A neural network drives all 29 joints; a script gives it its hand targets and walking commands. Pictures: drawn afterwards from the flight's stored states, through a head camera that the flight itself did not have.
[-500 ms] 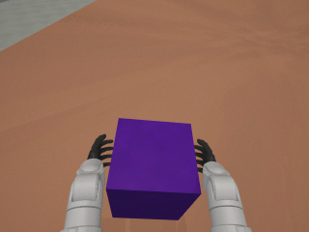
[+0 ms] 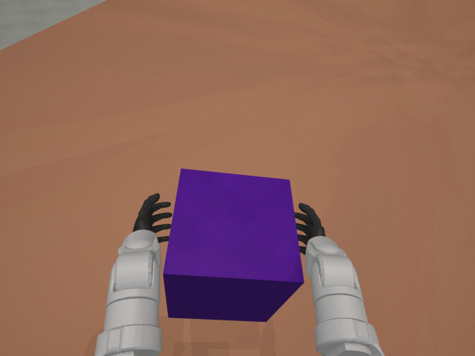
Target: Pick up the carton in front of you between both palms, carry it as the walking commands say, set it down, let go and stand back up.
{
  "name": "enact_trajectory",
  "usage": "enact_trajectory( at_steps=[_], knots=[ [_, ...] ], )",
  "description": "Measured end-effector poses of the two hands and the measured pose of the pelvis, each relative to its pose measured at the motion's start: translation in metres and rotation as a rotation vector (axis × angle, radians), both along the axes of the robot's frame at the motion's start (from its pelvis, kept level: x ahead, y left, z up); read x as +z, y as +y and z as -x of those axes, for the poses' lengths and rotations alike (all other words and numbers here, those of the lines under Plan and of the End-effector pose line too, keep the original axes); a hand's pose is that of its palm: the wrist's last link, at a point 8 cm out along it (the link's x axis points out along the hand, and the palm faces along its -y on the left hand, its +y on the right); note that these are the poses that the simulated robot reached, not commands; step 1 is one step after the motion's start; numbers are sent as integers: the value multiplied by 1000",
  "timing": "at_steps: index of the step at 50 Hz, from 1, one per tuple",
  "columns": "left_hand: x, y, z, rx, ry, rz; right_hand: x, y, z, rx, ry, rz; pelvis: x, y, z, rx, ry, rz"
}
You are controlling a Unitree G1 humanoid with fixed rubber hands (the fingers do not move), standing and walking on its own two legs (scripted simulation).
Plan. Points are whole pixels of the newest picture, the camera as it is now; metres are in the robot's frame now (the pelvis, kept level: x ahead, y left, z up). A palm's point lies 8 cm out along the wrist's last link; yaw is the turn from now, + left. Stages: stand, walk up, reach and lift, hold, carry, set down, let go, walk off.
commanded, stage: set down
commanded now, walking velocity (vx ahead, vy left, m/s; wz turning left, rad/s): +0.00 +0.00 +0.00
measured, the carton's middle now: (226, 251) +0.34 +0.01 -0.05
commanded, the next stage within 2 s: none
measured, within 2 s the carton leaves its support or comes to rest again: neither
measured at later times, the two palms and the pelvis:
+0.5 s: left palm (182, 261) +0.37 +0.11 -0.16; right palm (306, 274) +0.35 -0.18 -0.16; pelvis -0.03 +0.00 -0.07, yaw -5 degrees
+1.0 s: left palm (185, 264) +0.42 +0.11 -0.28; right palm (290, 275) +0.40 -0.18 -0.29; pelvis -0.04 +0.01 -0.19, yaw -8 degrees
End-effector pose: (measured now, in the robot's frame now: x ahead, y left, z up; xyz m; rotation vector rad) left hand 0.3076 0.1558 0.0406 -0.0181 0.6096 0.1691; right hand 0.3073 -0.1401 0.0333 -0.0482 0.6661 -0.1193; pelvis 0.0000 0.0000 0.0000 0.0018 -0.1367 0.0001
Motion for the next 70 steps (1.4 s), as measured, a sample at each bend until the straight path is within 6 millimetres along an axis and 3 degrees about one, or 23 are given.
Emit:
enact_trajectory(
  at_steps=[10, 18, 24, 28, 38, 47, 59, 70],
  knots=[
    [-29, -29, -45, -79, 10, 11, -37, -27, -13, -96, 13, 2, -13, 3, 11, -74, 65, 0],
    [-110, -49, -61, -139, 26, -38, -110, -47, -25, -103, 31, 32, -36, 4, 21, -81, 304, 0],
    [-187, -46, -60, -94, 16, -31, -185, -45, -36, -55, 23, 40, -68, 1, 27, -87, 496, -12],
    [-224, -41, -64, -77, 5, -46, -224, -42, -46, -37, 14, 22, -92, -3, 29, -88, 590, -21],
    [-261, -32, -88, -59, -25, -36, -263, -33, -72, -25, -8, 26, -135, -5, 30, -110, 732, -21],
    [-298, -40, -109, -57, -3, -2, -301, -41, -85, -63, 20, 17, -175, 2, 36, -111, 822, -12],
    [-393, -33, -131, 3, -2, 7, -394, -34, -126, 9, 25, 21, -251, 9, 55, -127, 897, -27],
    [-458, -26, -135, 54, 42, 16, -459, -27, -142, 48, 71, 15, -302, 6, 63, -127, 920, -32]
  ],
)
